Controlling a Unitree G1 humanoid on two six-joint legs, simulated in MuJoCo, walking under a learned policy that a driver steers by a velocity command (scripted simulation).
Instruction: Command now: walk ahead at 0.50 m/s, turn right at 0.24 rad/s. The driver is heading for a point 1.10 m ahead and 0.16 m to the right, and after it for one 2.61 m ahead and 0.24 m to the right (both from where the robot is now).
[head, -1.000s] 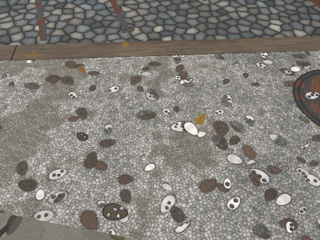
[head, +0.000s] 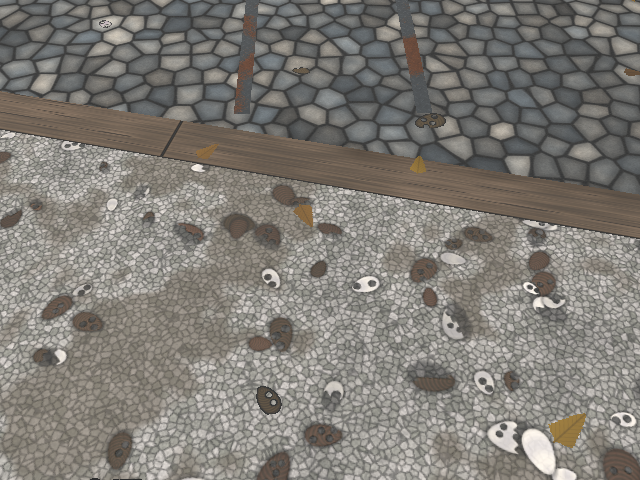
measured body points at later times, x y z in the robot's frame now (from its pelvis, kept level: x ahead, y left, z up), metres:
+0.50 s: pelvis +0.29 -0.04 +0.00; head +0.32 -0.06 +0.45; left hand +0.39 +0.24 -0.10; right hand +0.46 -0.32 -0.07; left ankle +0.48 +0.06 -0.71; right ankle +0.17 -0.12 -0.73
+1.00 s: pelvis +0.55 -0.11 +0.00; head +0.58 -0.12 +0.45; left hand +0.85 +0.01 -0.06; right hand +0.43 -0.37 -0.12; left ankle +0.47 +0.05 -0.73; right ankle +0.65 -0.28 -0.72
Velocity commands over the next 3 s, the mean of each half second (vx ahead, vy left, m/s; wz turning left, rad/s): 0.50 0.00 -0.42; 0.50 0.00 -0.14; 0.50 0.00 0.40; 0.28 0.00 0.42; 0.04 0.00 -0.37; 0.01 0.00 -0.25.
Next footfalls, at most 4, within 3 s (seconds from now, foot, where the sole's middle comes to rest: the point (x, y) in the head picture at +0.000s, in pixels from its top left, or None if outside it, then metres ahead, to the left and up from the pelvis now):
0.06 right None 0.21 -0.12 -0.77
0.54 left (296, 462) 0.51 0.04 -0.77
1.04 right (438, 376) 0.68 -0.29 -0.77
1.58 left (324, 252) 1.05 -0.06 -0.77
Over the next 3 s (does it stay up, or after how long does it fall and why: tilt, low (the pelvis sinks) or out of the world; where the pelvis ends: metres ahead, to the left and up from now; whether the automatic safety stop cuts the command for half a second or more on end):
stays up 1.06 -0.20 0.01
